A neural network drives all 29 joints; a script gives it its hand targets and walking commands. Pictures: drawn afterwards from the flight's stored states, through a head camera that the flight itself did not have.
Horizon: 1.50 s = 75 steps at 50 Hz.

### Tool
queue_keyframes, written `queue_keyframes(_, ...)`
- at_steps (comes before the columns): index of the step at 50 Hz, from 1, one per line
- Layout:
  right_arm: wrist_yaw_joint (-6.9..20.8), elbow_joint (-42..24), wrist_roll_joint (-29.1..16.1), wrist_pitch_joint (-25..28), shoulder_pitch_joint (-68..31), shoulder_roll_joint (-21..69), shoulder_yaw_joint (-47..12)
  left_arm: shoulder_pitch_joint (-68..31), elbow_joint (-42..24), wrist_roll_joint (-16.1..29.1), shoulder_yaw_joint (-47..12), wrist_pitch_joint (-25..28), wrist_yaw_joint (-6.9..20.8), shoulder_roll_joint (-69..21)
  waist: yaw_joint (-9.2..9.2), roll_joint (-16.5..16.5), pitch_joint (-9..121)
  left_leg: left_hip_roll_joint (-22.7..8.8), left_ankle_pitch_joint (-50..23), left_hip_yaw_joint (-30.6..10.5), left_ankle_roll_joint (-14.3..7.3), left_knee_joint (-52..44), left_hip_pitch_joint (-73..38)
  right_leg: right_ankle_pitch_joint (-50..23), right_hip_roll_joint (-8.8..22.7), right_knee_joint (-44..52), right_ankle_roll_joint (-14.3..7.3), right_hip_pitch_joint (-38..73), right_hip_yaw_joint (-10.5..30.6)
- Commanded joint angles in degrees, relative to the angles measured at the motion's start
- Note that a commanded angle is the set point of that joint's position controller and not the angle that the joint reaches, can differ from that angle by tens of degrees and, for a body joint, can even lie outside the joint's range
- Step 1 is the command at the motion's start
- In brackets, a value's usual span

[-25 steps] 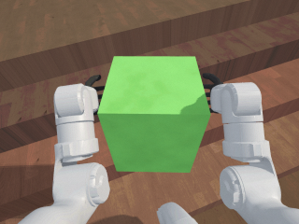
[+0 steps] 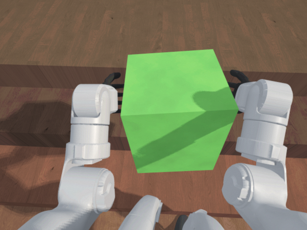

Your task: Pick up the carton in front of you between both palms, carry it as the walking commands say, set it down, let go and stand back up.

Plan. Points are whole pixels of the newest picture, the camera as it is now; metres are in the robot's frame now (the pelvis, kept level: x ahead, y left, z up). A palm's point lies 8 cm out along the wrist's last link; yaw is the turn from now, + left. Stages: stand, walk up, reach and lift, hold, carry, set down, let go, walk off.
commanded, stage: carry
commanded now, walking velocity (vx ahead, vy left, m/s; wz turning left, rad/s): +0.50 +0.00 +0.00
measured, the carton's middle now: (172, 115) +0.39 +0.05 +0.05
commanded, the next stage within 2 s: none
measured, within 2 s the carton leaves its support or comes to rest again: neither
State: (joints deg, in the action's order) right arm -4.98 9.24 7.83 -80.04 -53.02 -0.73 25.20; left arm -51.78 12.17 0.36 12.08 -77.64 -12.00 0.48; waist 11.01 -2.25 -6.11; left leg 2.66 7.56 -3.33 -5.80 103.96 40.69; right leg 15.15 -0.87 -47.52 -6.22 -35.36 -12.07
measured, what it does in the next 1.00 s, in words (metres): climbs: left foot 0.17 m higher, then right foot 0.18 m higher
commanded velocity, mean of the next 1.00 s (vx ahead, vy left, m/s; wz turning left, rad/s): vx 0.50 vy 0.00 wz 0.00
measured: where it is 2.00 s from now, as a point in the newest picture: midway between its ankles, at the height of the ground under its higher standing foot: (169, 32)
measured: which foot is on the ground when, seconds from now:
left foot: up 0.00-0.34, down 0.36-0.90, up 0.92-1.00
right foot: down 0.00-0.40, up 0.42-0.86, down 0.88-1.00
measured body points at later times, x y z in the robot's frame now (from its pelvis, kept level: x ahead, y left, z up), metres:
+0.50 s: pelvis +0.28 +0.09 +0.15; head +0.32 +0.08 +0.60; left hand +0.69 +0.20 +0.28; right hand +0.65 -0.10 +0.28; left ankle +0.35 +0.18 -0.51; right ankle +0.16 -0.04 -0.39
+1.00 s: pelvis +0.57 +0.04 +0.31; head +0.60 +0.07 +0.76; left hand +0.94 +0.24 +0.46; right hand +0.99 -0.06 +0.47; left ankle +0.44 +0.16 -0.23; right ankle +0.69 -0.04 -0.33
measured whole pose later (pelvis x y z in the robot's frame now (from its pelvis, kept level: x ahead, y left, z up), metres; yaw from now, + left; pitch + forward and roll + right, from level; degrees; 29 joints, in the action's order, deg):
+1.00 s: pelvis +0.57 +0.04 +0.31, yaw -1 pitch +2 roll -5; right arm -4.3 13.6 6.2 -79.7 -53.5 -3.1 23.6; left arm -54.3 16.6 -1.1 9.8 -78.6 -10.5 1.5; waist 10.2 -1.8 -0.7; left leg 1.1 7.7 -7.3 -3.8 93.9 29.7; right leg 19.1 -1.6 -58.6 -7.2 -42.4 -13.1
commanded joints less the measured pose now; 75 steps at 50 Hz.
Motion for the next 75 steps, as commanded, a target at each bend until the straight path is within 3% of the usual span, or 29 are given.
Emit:
queue_keyframes(1, 8.5, -7.8, -18.3, 3.8, -44.6, 53.4, -31.4, -62.2, -20.9, 32.8, -32.2, 3.7, 18.2, -72.6, -4.5, 3.1, 41.7, -4.8, 10.1, -1.3, -1.3, -5.8, 12.2, -9.1, 17.2, 20.4, -9.5, 41.9, 35.1)
queue_keyframes(4, 8.1, -7.7, -17.7, 4.0, -39.5, 53.0, -34.4, -57.0, -20.4, 30.2, -32.5, 3.0, 18.1, -69.8, -5.62, 5.6, 43.1, -4.0, 8.6, 5.1, -2.2, -15.5, 10.1, -24.6, 17.1, 22.2, -10.2, 42.6, 26.9)
queue_keyframes(8, 7.8, -5.6, -18.5, 2.8, -38.3, 53.2, -37.7, -49.2, -14.2, 25.2, -31.2, 1.3, 18.2, -64.1, -0.07, 8.8, 40.0, -6.4, 26.2, 0.0, -2.9, 21.5, 48.0, -20.4, 25.9, 24.4, -15.3, 67.2, 36.9)
queue_keyframes(10, 7.7, -3.1, -19.4, 2.1, -38.0, 52.4, -38.6, -48.0, -11.7, 24.3, -30.7, 1.0, 18.3, -61.9, 2.75, 5.1, 33.9, -6.7, 34.2, -1.2, -2.9, 29.9, 65.8, -18.7, 25.9, 24.5, -13.2, 76.1, 37.5)
queue_keyframes(13, 7.4, 0.3, -20.1, 1.5, -38.8, 51.3, -37.4, -50.3, -10.7, 25.7, -28.9, 0.5, 19.3, -59.0, -2.7, 4.3, 27.1, -10.0, 32.1, 5.1, -2.2, 8.4, 50.3, -0.8, 17.2, 34.8, -5.7, 55.9, 24.6)
queue_keyframes(16, 6.7, 1.1, -22.3, 1.1, -42.3, 54.2, -37.9, -51.2, -8.0, 25.2, -25.5, -0.8, 20.1, -59.2, -10.65, 16.3, 27.7, -5.0, 11.1, 19.0, -2.3, -25.7, -3.5, -50.8, 10.8, 44.2, -6.2, 18.2, 1.4)
queue_keyframes(18, 6.7, 2.5, -24.9, 1.0, -41.9, 58.4, -38.8, -49.0, -4.8, 23.2, -23.3, -1.6, 20.4, -60.1, -18.36, 24.7, 41.4, 2.3, 7.0, 22.4, -3.4, -32.7, -16.1, -104.4, 12.7, 22.7, -4.9, 30.8, -0.6)
queue_keyframes(19, 7.0, 1.2, -26.3, 1.5, -44.2, 60.7, -39.6, -49.6, -4.4, 22.1, -22.1, -1.7, 20.4, -60.8, -22.53, 19.2, 47.5, 5.7, 3.8, 20.6, -3.3, -47.5, -23.0, -109.1, 10.7, 5.2, -2.1, 37.3, -0.7)
queue_keyframes(20, 7.5, 0.5, -27.8, 2.2, -44.8, 63.0, -40.6, -49.4, -4.1, 20.5, -21.6, -1.3, 20.1, -60.2, -24.86, 10.8, 51.7, 2.1, -5.2, 7.2, -5.1, -61.5, -36.7, -91.7, 7.7, -14.6, 2.6, 30.6, 4.3)
queue_keyframes(21, 8.2, -0.1, -30.1, 2.9, -42.4, 65.2, -41.9, -43.6, -3.7, 19.1, -22.1, -0.8, 19.6, -61.5, -20.91, -3.6, 49.9, -12.8, -37.6, -24.1, -10.2, -74.0, -49.6, -13.4, -2.8, -34.5, 8.4, 6.7, 8.2)
queue_keyframes(22, 8.9, -4.6, -32.9, 4.2, -46.5, 67.7, -43.4, -41.3, -2.8, 16.1, -19.6, 0.0, 19.1, -58.5, -18.55, -8.4, 55.8, -20.5, -53.3, -39.2, -18.2, -73.3, -52.4, -3.2, -8.5, -62.3, 8.0, -0.5, 21.7)
queue_keyframes(26, 11.9, -14.9, -39.6, 6.4, -58.1, 73.3, -47.1, -46.5, -9.2, 12.9, -21.0, 1.4, 16.9, -57.9, -14.87, -2.2, 38.1, -14.5, 1.7, -22.4, -7.4, -72.5, -44.5, -2.3, -0.6, -61.7, 0.7, -20.1, 20.5)
queue_keyframes(30, 12.9, -15.3, -39.8, 5.9, -54.0, 71.9, -47.3, -43.2, -12.6, 13.2, -24.2, 2.2, 15.0, -56.8, -14.94, 3.0, 35.7, -17.9, -6.4, -16.4, -8.0, -77.2, -49.3, 2.5, 2.8, -50.3, -0.2, -25.8, 14.3)
queue_keyframes(34, 12.6, -10.6, -35.5, 4.0, -47.2, 64.4, -43.6, -41.3, -10.7, 13.0, -26.9, 0.5, 14.2, -54.6, -20.1, -4.3, 34.1, -23.3, -12.3, -18.8, -13.0, -82.7, -66.5, 15.2, 3.7, -77.7, -2.3, -53.5, 10.6)
queue_keyframes(38, 13.0, -5.9, -33.1, 2.0, -46.4, 57.6, -40.3, -42.3, -5.9, 13.5, -26.5, -1.3, 13.5, -51.3, -15.92, -1.9, 21.7, -16.6, 5.0, -6.5, -5.6, -92.6, -52.5, 15.9, 7.7, -61.5, -1.3, -52.1, 7.3)
queue_keyframes(40, 12.9, -4.2, -32.0, 0.8, -47.0, 55.6, -37.5, -44.9, -4.5, 14.9, -26.5, -2.2, 13.1, -52.2, -13.97, -3.5, 20.6, -12.0, -11.9, 6.0, -6.9, -104.4, -29.9, 8.2, 5.5, -36.5, -0.9, -20.9, -2.0)
queue_keyframes(42, 12.4, -1.1, -30.1, -0.6, -45.6, 54.2, -34.9, -45.8, -1.8, 18.0, -26.7, -2.9, 13.1, -55.4, -8.93, -14.4, 32.6, -12.3, -73.9, 13.0, -6.5, -92.7, -29.8, -2.6, -1.6, -28.4, -4.5, 4.5, -6.8)
queue_keyframes(44, 12.2, -0.4, -27.6, -0.7, -45.8, 54.1, -32.8, -50.2, -4.0, 22.0, -27.6, -2.6, 13.8, -60.2, 1.28, -16.9, 44.0, -12.7, -92.9, 14.4, -2.3, -66.2, -38.4, -6.9, -5.1, -8.5, -3.3, 20.0, -5.4)
queue_keyframes(45, 11.8, 0.5, -26.3, -0.6, -46.1, 54.8, -31.9, -52.9, -4.7, 23.1, -27.9, -2.1, 14.4, -62.2, 2.8, -8.2, 51.7, -9.7, -75.0, 9.2, 0.7, -46.7, -34.4, -13.4, -2.9, 3.5, -4.2, 36.0, 5.5)
queue_keyframes(46, 11.6, 0.8, -23.3, 0.2, -41.5, 55.3, -31.0, -50.6, -4.6, 25.4, -28.5, -1.5, 15.1, -64.3, -1.82, 7.5, 51.6, 0.8, -7.5, 5.8, 4.9, -23.2, -12.8, -26.8, 13.8, 17.9, -12.5, 45.6, 39.8)
queue_keyframes(47, 11.3, 3.3, -20.7, 0.6, -39.6, 52.7, -28.5, -52.2, -5.0, 27.4, -29.5, 0.0, 16.0, -67.3, -3.25, 13.4, 58.1, 4.7, 1.3, -6.4, 4.3, 3.2, -9.8, -41.9, 19.2, 17.8, -19.4, 45.9, 54.7)
queue_keyframes(52, 9.7, -4.1, -19.2, 2.5, -46.5, 53.0, -29.0, -64.4, -16.8, 33.6, -32.1, 3.3, 18.3, -73.0, -6.87, 3.0, 39.0, -4.0, 1.9, -5.6, -1.1, 7.0, 10.5, 6.0, 15.8, 20.1, -9.1, 32.3, 40.3)
queue_keyframes(59, 8.0, -5.6, -21.0, 0.8, -42.7, 53.0, -35.3, -53.2, -13.4, 27.8, -28.5, 0.2, 17.7, -65.7, -1.84, 9.0, 37.4, -7.0, 20.9, 1.6, -3.4, 21.6, 42.2, -11.0, 22.4, 25.2, -13.7, 55.3, 35.6)
queue_keyframes(63, 7.8, 0.4, -21.0, 0.0, -41.7, 52.1, -36.2, -50.1, -7.5, 24.9, -26.4, -1.1, 18.4, -60.5, -3.1, 4.2, 28.0, -10.7, 25.4, 3.5, -2.1, 15.0, 52.9, 5.2, 18.8, 30.6, -6.9, 52.6, 27.8)
queue_keyframes(66, 7.4, 2.5, -23.5, -0.5, -43.9, 54.7, -37.1, -51.5, -5.1, 23.4, -23.6, -1.9, 19.3, -59.1, -8.18, 13.3, 25.2, -10.5, 16.1, 14.5, -1.3, -20.0, 12.1, -10.4, 11.0, 45.3, -6.0, 22.1, 8.0)
queue_keyframes(70, 7.9, 5.9, -27.6, 0.3, -43.5, 61.9, -36.9, -45.6, 1.0, 19.4, -18.5, -2.3, 19.6, -59.1, -16.82, 25.2, 39.4, 1.9, 13.9, 21.5, -3.1, -42.6, -13.1, -89.6, 13.5, 18.8, -2.7, 36.3, 0.5)
queue_keyframes(71, 8.5, 5.1, -28.7, 0.9, -45.0, 64.3, -37.5, -45.0, 2.2, 17.7, -17.1, -1.8, 19.6, -58.6, -20.5, 23.2, 43.9, 3.4, 17.7, 13.3, -3.1, -51.1, -23.7, -82.5, 12.1, 3.3, -0.1, 33.4, 3.2)
queue_keyframes(73, 9.9, 3.7, -31.8, 3.5, -47.3, 67.4, -39.6, -42.5, 3.2, 14.7, -16.5, -0.4, 19.4, -58.3, -18.45, -12.1, 50.3, -17.8, 25.2, -46.5, -14.5, -84.9, -40.0, -7.5, -3.8, -42.7, 5.7, 1.4, 16.6)
queue_keyframes(75, 11.2, -5.1, -36.0, 5.2, -54.2, 70.8, -41.5, -44.9, -1.3, 13.5, -17.6, 0.8, 18.1, -58.8, -14.82, -3.7, 47.4, -18.7, 18.6, -34.7, -11.7, -76.1, -37.9, -6.7, -0.6, -62.1, 2.7, -7.3, 23.0)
